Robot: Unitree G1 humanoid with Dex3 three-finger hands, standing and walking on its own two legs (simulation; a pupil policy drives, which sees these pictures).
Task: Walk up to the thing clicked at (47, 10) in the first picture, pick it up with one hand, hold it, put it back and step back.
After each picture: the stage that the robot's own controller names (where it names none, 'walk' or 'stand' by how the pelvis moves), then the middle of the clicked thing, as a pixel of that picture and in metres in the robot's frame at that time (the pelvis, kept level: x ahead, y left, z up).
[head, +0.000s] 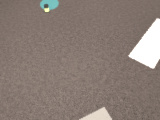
stand; (46, 8) +2.07 +0.53 -0.72
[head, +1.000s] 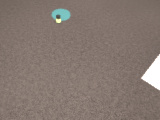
walk; (58, 19) +1.96 +0.25 -0.70
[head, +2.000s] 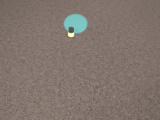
walk; (71, 32) +1.35 +0.09 -0.72
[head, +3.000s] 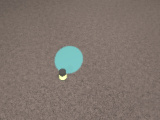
walk; (62, 74) +0.83 +0.16 -0.71
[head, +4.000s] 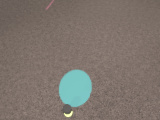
walk; (67, 111) +0.48 +0.15 -0.69
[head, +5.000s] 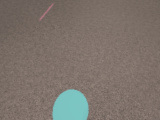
stand; out of the picture +0.29 +0.14 -0.70
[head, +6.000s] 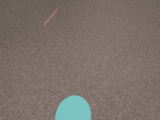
stand; out of the picture +0.27 +0.13 -0.72
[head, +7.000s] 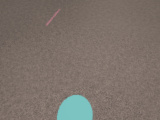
stand; out of the picture +0.28 +0.13 -0.73
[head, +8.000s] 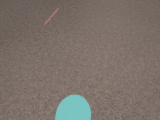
stand; out of the picture +0.27 +0.14 -0.73
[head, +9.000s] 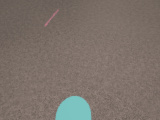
stand; out of the picture +0.27 +0.14 -0.73
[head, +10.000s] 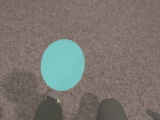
go down; (53, 98) +0.32 +0.12 -0.50
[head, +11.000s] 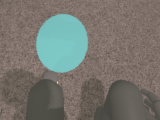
go down; (51, 80) +0.37 +0.13 -0.33
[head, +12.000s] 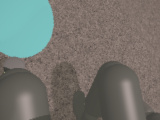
close in; (13, 69) +0.36 +0.16 -0.23
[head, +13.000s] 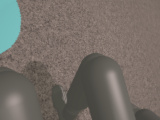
close; out of the picture +0.38 +0.17 -0.22
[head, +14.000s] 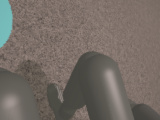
close; out of the picture +0.36 +0.18 -0.22
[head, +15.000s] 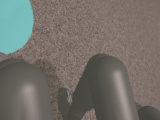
lift; out of the picture +0.36 +0.16 -0.21
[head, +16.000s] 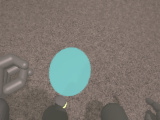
lift; (60, 102) +0.34 +0.12 -0.51
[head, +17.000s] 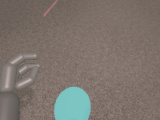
go down; out of the picture +0.30 +0.12 -0.68
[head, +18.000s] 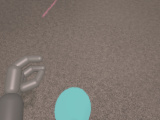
stand; out of the picture +0.30 +0.12 -0.68
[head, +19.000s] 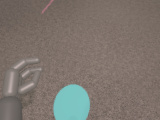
stand; out of the picture +0.30 +0.12 -0.68
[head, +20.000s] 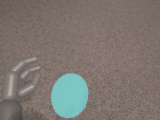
stand; out of the picture +0.31 +0.12 -0.65
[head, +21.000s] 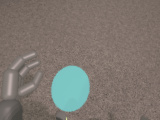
stand; (61, 118) +0.32 +0.12 -0.60
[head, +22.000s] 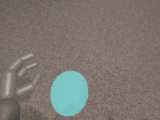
stand; out of the picture +0.31 +0.12 -0.62
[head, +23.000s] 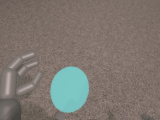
stand; (60, 119) +0.32 +0.12 -0.60
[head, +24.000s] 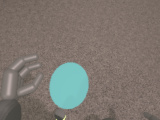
stand; (60, 115) +0.32 +0.12 -0.58
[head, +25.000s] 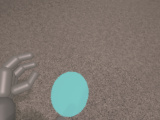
stand; out of the picture +0.31 +0.12 -0.63
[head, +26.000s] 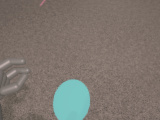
stand; out of the picture +0.29 +0.12 -0.66
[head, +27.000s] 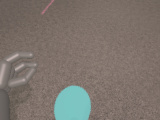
stand; out of the picture +0.29 +0.12 -0.68
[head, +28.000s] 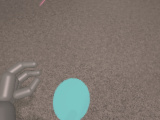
stand; out of the picture +0.30 +0.13 -0.66
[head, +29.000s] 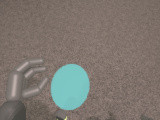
stand; (61, 116) +0.32 +0.12 -0.59
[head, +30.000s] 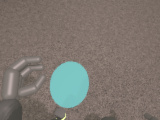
close; (60, 114) +0.32 +0.12 -0.58
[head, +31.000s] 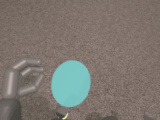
close; (62, 113) +0.32 +0.12 -0.58
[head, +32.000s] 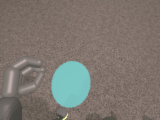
close; (62, 114) +0.32 +0.12 -0.58
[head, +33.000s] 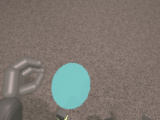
close; (62, 115) +0.32 +0.12 -0.59
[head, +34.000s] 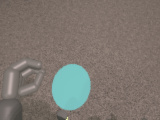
close; (62, 116) +0.32 +0.12 -0.59
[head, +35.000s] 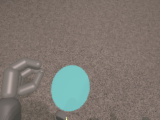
close; (61, 117) +0.32 +0.12 -0.60
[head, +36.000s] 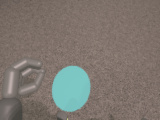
close; (62, 118) +0.32 +0.12 -0.60
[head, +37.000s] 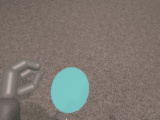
close; (61, 119) +0.32 +0.12 -0.61
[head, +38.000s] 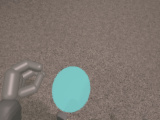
close; (62, 118) +0.31 +0.12 -0.61
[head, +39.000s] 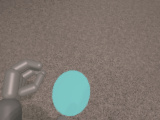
close; out of the picture +0.31 +0.12 -0.62
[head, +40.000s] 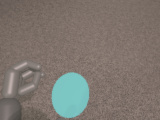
close; out of the picture +0.31 +0.12 -0.63
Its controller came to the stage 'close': yes
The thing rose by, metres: 0.01
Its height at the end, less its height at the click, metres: +0.00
